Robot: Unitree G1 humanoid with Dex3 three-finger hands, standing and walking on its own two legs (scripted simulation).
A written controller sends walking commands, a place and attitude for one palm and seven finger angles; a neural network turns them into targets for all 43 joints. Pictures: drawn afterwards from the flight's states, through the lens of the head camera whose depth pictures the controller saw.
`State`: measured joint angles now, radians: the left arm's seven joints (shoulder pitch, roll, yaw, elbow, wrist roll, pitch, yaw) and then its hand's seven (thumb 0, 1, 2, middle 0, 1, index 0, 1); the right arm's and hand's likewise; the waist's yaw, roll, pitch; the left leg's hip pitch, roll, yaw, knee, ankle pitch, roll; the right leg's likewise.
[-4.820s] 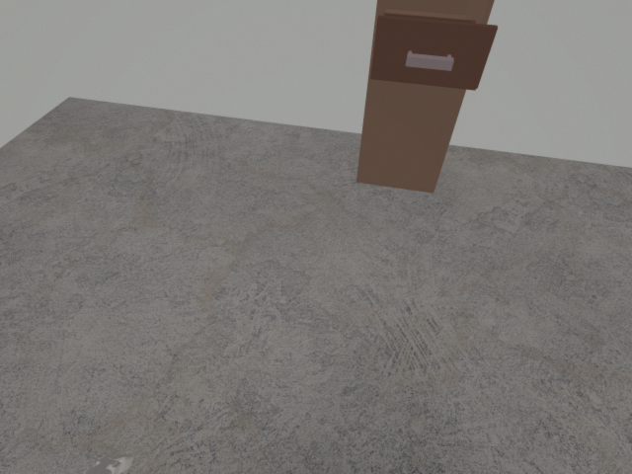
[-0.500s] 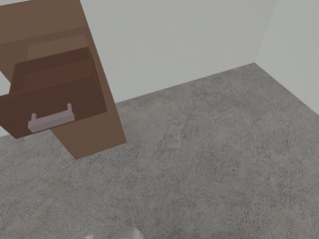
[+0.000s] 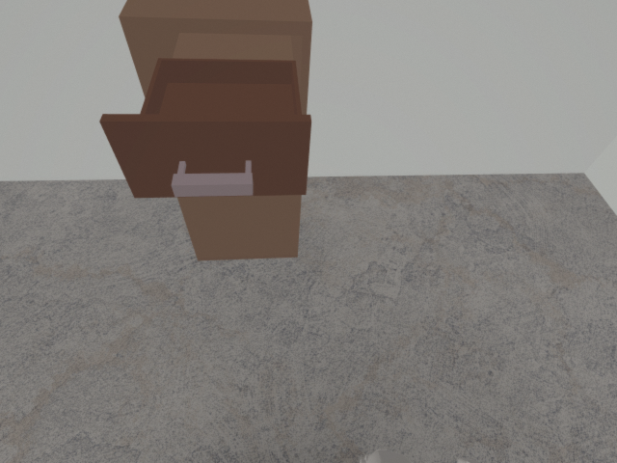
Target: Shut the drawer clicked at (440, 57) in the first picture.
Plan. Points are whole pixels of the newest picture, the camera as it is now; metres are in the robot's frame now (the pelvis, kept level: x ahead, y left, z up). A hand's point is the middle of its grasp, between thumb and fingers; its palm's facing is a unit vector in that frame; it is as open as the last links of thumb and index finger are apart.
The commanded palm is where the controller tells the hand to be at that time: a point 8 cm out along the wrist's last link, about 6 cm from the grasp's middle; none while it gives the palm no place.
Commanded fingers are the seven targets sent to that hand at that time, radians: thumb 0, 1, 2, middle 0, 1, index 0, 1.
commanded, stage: turn to face it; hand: left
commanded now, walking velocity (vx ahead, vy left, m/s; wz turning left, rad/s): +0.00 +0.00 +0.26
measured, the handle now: (214, 175) +0.55 +0.22 +0.00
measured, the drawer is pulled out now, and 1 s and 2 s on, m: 0.30 0.30 0.30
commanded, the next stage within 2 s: take the last steps up to it in 0.10 s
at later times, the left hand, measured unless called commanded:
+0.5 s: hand out of the picture -0.01 +0.15 -0.15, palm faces +0.19 -0.95 -0.24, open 7.3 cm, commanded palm none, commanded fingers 0.00 0.90 0.90 -0.20 -0.30 -0.20 -0.30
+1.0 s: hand out of the picture +0.09 +0.21 -0.18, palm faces +0.15 -0.98 -0.13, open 7.4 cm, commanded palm none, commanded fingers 0.00 0.90 0.90 -0.20 -0.30 -0.20 -0.30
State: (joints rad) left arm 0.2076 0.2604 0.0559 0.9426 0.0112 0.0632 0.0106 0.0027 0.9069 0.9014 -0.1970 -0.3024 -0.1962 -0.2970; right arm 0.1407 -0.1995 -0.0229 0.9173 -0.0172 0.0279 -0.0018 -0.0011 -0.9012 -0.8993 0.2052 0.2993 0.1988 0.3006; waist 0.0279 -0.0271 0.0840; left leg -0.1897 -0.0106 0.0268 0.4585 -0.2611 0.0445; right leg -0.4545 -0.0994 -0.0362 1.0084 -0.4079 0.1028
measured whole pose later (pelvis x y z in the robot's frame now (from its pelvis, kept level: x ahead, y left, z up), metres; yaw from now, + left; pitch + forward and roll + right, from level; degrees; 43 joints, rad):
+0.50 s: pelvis +0.00 -0.04 +0.01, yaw +8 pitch -1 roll +1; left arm 0.32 0.16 0.03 1.01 0.02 -0.03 0.01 0.00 0.92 0.90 -0.20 -0.30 -0.20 -0.30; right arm 0.29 -0.22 -0.07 1.07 -0.03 0.06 0.02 0.00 -0.91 -0.90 0.20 0.30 0.19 0.30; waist 0.01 0.03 0.00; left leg -0.38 0.08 0.03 0.92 -0.32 -0.03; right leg -0.13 -0.04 -0.16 0.36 -0.21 -0.04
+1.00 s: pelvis +0.09 +0.04 +0.00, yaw +5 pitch -2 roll -1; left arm 0.26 0.18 0.06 1.08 0.03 0.01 -0.01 0.00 0.91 0.90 -0.20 -0.30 -0.19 -0.30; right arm 0.43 -0.08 -0.01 1.13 -0.02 -0.06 -0.03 0.00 -0.91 -0.90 0.20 0.30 0.20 0.30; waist 0.00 -0.06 0.03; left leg 0.02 0.00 0.17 0.29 -0.28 0.05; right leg -0.60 -0.10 -0.05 1.08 -0.17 0.02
